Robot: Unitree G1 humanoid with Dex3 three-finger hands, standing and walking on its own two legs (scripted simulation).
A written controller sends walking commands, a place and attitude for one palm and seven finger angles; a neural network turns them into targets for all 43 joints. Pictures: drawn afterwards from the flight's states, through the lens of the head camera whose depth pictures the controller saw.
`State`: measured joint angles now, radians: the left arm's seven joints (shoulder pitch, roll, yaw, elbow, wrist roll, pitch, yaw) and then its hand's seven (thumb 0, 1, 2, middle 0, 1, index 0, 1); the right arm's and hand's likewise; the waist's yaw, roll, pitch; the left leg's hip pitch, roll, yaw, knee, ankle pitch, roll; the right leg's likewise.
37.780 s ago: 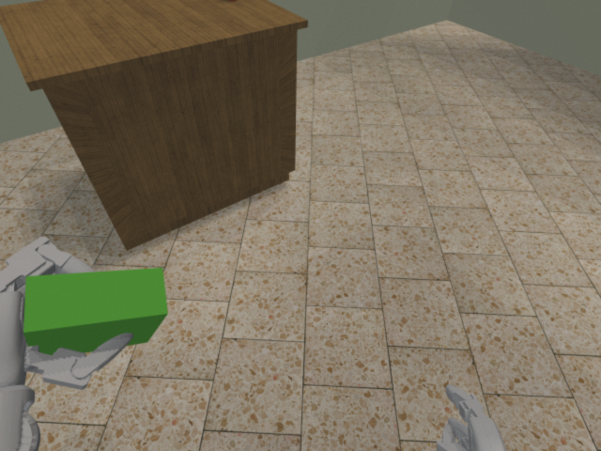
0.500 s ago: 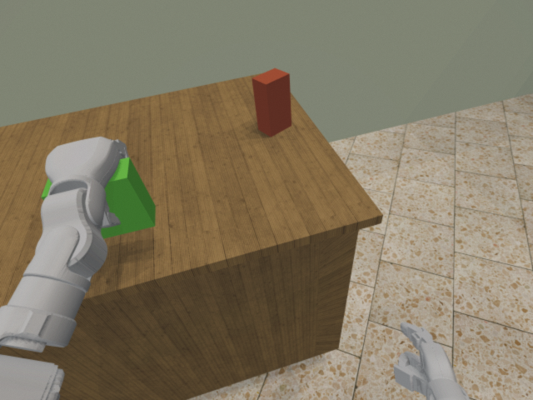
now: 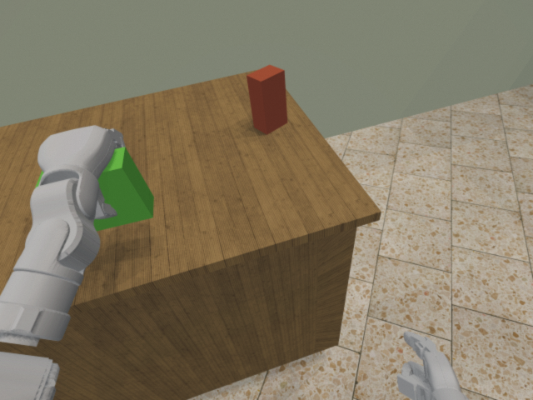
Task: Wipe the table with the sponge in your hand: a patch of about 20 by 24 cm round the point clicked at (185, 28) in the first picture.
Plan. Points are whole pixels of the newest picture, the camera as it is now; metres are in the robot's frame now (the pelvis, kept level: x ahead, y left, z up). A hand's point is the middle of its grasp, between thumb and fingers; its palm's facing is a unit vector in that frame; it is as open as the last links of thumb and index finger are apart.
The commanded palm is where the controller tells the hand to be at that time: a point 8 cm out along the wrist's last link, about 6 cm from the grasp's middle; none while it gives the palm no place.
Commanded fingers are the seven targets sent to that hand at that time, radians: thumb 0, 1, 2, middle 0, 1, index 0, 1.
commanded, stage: bring the sponge back beside the body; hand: left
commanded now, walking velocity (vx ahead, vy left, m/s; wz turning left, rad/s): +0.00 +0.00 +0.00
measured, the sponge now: (107, 200) +0.34 +0.29 +0.15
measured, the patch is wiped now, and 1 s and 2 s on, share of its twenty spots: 1.00 1.00 1.00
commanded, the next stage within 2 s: step back with the hand held close in 1.50 s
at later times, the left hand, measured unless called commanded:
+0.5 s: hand (72, 219) +0.27 +0.29 +0.18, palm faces +0.11 -0.04 -0.99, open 9.3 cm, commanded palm +0.22 +0.29 +0.26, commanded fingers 0.00 0.10 1.30 -1.20 -1.60 -1.20 -1.60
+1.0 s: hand (51, 269) +0.20 +0.28 +0.18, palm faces +0.16 -0.06 -0.98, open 9.3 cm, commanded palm +0.14 +0.27 +0.25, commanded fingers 0.00 0.10 1.30 -1.20 -1.60 -1.20 -1.60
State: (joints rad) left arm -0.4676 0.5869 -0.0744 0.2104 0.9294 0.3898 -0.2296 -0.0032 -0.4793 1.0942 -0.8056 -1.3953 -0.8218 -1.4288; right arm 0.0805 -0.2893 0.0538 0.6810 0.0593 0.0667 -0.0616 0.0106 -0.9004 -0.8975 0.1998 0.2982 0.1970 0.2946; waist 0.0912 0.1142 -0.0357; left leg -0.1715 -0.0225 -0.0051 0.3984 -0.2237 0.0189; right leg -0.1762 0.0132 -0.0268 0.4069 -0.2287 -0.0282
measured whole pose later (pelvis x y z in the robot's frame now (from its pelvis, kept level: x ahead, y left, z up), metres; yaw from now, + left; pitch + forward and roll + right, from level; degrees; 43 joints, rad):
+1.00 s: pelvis -0.03 -0.01 +0.00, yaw -1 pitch -5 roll +0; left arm 0.05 0.60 0.01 -0.36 0.83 0.50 -0.19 0.00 -0.48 1.09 -0.81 -1.39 -0.82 -1.43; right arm -0.01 -0.27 0.08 0.65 0.05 0.06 -0.06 0.01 -0.90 -0.90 0.20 0.30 0.20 0.29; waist 0.16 0.13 -0.02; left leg -0.13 -0.01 0.00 0.45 -0.23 0.00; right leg -0.15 0.03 -0.02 0.46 -0.23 -0.04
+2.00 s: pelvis -0.04 +0.00 -0.01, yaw -1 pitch +1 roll +0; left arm 0.36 0.47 0.47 -0.65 -0.06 -0.11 0.14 -0.01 -0.48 1.09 -0.81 -1.39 -0.82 -1.42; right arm 0.24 -0.25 -0.01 0.60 0.02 0.01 -0.07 0.01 -0.90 -0.90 0.20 0.30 0.20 0.29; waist -0.02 -0.01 -0.01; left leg -0.35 -0.03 -0.01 0.59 -0.26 0.02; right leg -0.35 0.03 -0.01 0.57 -0.24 -0.02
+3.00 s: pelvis -0.22 +0.00 -0.02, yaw -2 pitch +1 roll -1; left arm 0.28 0.38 0.40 -0.69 -0.05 -0.16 0.12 -0.01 -0.48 1.09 -0.81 -1.40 -0.83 -1.43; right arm 0.15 -0.15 0.03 0.65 0.01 -0.07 -0.04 0.01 -0.90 -0.90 0.20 0.30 0.20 0.30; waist 0.02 -0.02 -0.01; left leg -0.64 0.03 0.03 0.99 -0.40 -0.05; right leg -0.27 0.00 0.04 0.60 -0.34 0.03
